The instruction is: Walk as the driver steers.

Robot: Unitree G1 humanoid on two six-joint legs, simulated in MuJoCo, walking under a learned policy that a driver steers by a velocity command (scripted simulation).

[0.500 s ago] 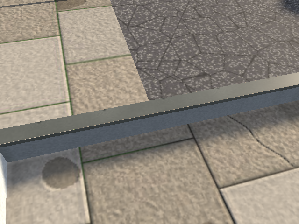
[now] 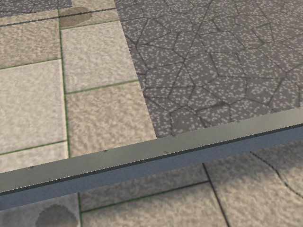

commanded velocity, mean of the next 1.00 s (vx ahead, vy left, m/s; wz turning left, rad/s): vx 0.50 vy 0.00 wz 0.41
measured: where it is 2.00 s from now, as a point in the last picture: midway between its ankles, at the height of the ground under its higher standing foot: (95, 93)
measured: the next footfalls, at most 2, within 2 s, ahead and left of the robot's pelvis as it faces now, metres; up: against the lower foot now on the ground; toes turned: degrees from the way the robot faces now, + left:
left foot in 0.44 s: +0.35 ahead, +0.13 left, +0.00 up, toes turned +20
right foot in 1.10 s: +0.83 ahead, +0.15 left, +0.14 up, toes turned +22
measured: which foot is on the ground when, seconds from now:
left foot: up 0.00-0.42, down 0.44-1.00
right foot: down 0.00-0.46, up 0.48-1.00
